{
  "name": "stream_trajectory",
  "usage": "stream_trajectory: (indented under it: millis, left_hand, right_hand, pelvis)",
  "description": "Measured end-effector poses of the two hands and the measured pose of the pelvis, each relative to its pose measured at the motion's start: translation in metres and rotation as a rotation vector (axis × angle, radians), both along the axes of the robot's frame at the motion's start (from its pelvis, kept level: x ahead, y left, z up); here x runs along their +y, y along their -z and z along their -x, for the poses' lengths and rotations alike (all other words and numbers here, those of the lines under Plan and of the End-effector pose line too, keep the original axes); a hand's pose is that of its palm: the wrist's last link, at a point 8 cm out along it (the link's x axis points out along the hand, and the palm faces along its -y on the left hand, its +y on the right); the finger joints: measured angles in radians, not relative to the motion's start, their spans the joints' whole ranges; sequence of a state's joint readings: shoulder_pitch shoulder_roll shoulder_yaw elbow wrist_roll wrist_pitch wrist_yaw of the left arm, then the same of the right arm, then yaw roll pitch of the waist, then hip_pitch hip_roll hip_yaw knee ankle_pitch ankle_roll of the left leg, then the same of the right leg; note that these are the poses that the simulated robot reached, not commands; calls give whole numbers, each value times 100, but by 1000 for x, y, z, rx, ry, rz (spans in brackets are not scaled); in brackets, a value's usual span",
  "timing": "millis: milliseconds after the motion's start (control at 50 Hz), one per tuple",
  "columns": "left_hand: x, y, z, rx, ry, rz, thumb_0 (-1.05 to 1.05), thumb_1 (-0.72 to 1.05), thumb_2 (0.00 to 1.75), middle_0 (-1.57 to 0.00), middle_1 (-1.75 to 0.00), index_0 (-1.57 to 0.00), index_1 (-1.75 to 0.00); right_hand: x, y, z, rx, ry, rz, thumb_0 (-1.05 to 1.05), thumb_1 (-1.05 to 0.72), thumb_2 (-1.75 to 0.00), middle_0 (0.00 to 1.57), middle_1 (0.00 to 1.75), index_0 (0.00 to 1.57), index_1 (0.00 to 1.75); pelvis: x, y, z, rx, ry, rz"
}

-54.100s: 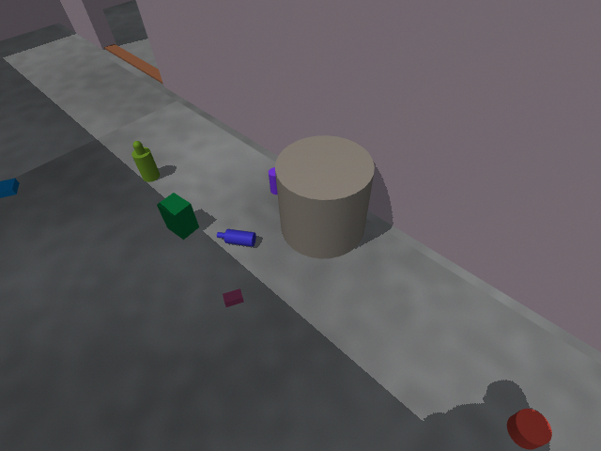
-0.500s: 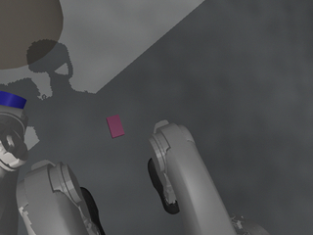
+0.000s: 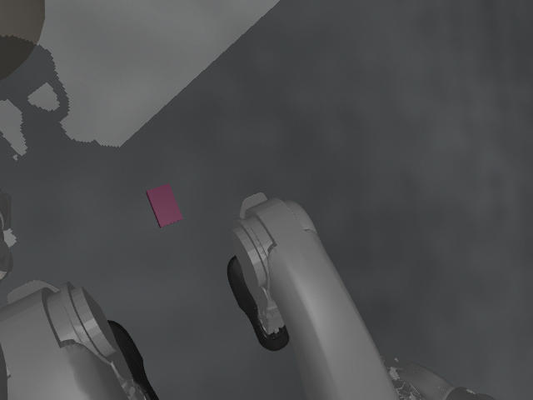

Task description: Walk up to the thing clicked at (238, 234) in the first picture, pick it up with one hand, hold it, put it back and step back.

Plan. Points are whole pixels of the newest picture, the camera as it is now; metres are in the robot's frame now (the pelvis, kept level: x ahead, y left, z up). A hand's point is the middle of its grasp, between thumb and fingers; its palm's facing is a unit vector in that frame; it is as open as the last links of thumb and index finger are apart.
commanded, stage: rest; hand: left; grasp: from above
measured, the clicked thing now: out of the picture +0.43 +0.29 -0.25
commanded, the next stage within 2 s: open in 0.62 s
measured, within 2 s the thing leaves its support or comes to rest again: rests again in 0.84 s
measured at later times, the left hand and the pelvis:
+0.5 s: hand out of the picture +0.43 +0.28 -0.25, palm faces -0.07 -0.48 -0.87, open 8.8 cm; pelvis +0.00 +0.00 +0.00, yaw -1 degrees
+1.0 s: hand out of the picture +0.43 +0.28 -0.25, palm faces -0.06 -0.48 -0.88, open 9.9 cm; pelvis +0.00 +0.01 -0.01, yaw -2 degrees
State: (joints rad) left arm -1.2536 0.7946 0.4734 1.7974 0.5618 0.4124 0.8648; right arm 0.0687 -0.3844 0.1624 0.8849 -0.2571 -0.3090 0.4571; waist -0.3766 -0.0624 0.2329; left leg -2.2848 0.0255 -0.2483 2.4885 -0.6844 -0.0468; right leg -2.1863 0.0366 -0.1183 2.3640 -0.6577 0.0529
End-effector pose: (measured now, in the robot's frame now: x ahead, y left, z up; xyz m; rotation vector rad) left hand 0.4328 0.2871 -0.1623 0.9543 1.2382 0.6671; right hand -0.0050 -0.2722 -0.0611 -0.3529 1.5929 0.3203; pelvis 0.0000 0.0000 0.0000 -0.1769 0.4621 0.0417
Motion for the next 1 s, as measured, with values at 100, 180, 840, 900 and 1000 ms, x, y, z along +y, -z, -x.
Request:
stream_trajectory:
  millis: [100, 180, 840, 900, 1000]
  left_hand:
    - [0, 9, 0, 9, -14, 12, -2, 15, 34, -76, -40, -83, -43]
    - [0, 16, 0, 16, -5, 9, -2, 16, 33, -77, -40, -84, -42]
    - [2, 37, 1, 12, -40, 29, -2, 17, 36, -74, -41, -81, -43]
    - [1, 36, 1, 7, -25, 22, -1, 16, 40, -70, -44, -75, -46]
    - [5, 34, 0, -6, -25, 9, -1, 9, 49, -62, -50, -64, -51]
  right_hand:
    - [1, -2, 0, 11, -13, -3, 0, -91, -90, 19, 30, 19, 30]
    - [4, -3, -1, 16, -26, -10, 0, -91, -90, 19, 30, 19, 30]
    - [18, -6, -21, -13, -57, -30, 0, -91, -90, 19, 30, 19, 30]
    - [19, -6, -19, -13, -54, -31, 0, -90, -90, 19, 30, 19, 30]
    - [20, -7, -15, -13, -36, -23, 0, -90, -90, 19, 30, 19, 30]
  pelvis:
    - [1, 2, -1, -6, 3, 5]
    - [2, 3, 0, -13, 5, 11]
    - [5, 6, -5, -11, 17, 41]
    - [5, 6, -5, -14, 18, 42]
    - [5, 6, -4, -14, 21, 43]
